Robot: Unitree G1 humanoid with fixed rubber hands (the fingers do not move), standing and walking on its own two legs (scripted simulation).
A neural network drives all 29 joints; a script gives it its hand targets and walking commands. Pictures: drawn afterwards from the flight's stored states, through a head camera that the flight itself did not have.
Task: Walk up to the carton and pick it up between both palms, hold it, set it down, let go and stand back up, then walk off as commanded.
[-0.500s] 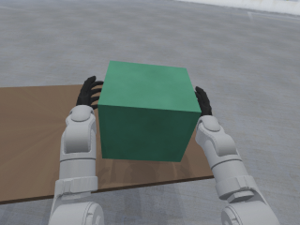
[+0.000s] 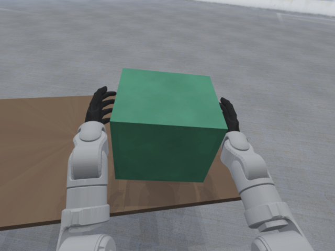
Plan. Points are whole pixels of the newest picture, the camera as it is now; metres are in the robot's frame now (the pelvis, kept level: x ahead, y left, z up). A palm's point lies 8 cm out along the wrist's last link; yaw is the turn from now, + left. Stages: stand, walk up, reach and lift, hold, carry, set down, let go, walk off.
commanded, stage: hold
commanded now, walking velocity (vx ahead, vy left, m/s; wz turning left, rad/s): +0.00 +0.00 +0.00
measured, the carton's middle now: (163, 126) +0.38 +0.01 +0.17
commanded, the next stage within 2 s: none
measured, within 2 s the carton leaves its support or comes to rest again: neither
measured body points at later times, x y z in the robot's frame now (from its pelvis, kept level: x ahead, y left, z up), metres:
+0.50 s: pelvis +0.00 +0.00 +0.00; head -0.04 +0.03 +0.45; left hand +0.37 +0.16 +0.19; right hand +0.37 -0.14 +0.17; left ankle +0.06 +0.13 -0.75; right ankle -0.01 -0.12 -0.75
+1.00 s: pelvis -0.01 +0.00 +0.00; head -0.05 +0.02 +0.45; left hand +0.37 +0.16 +0.20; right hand +0.37 -0.14 +0.17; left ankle +0.06 +0.13 -0.75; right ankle -0.01 -0.11 -0.75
